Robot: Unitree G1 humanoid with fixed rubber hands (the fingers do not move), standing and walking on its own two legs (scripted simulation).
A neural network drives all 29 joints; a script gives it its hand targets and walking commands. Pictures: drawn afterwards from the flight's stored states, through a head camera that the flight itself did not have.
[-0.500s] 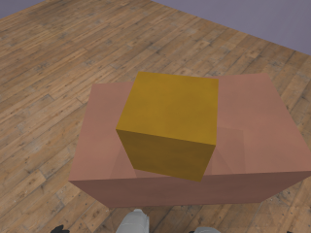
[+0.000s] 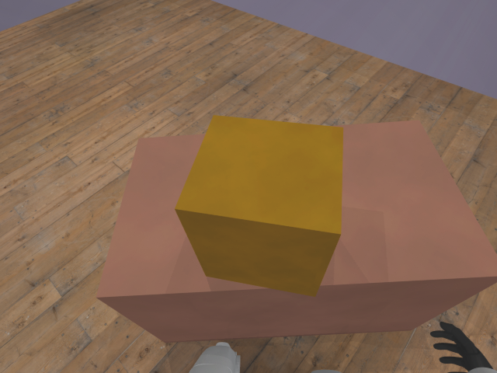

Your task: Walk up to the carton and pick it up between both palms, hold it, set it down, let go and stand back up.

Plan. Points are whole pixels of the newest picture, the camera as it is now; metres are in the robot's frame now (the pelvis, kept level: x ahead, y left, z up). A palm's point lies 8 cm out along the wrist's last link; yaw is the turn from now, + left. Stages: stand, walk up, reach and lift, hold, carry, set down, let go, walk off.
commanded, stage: walk up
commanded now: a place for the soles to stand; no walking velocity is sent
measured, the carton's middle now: (266, 210) +0.41 +0.00 -0.05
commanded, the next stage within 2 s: stand in 0.90 s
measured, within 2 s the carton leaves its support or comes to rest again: neither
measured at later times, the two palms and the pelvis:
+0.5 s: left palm out of the picture +0.08 +0.30 -0.07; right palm out of the picture +0.10 -0.31 -0.08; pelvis -0.01 +0.00 +0.02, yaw +3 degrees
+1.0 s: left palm out of the picture +0.03 +0.31 -0.08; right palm out of the picture +0.08 -0.30 -0.09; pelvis -0.02 +0.00 +0.03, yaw +3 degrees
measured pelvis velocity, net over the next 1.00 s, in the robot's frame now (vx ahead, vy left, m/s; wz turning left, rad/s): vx -0.02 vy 0.00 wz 0.05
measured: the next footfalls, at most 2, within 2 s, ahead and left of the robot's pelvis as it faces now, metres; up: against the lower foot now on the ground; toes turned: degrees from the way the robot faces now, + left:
left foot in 0.18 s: +0.04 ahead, +0.14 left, +0.00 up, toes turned +4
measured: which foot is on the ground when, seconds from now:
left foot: up 0.00-0.16, down 0.18-1.00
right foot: down 0.00-1.00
